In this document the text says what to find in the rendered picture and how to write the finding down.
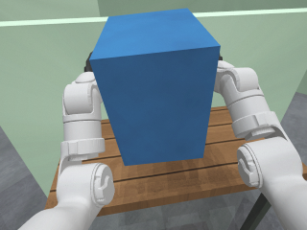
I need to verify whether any robot left upper arm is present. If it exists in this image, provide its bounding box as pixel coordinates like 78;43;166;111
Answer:
18;162;115;230

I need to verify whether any robot left forearm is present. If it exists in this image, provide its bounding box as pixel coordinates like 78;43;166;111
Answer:
56;72;106;199

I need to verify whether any table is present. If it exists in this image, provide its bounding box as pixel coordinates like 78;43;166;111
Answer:
44;105;307;230

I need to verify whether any robot right forearm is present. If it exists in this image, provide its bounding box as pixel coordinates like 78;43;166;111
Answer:
213;60;303;174

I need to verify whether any left robot hand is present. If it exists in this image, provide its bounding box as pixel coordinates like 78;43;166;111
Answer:
83;52;93;72

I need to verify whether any robot right upper arm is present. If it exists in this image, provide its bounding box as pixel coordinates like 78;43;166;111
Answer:
236;136;307;230

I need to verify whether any carton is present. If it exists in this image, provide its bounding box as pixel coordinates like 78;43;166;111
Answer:
89;8;221;166

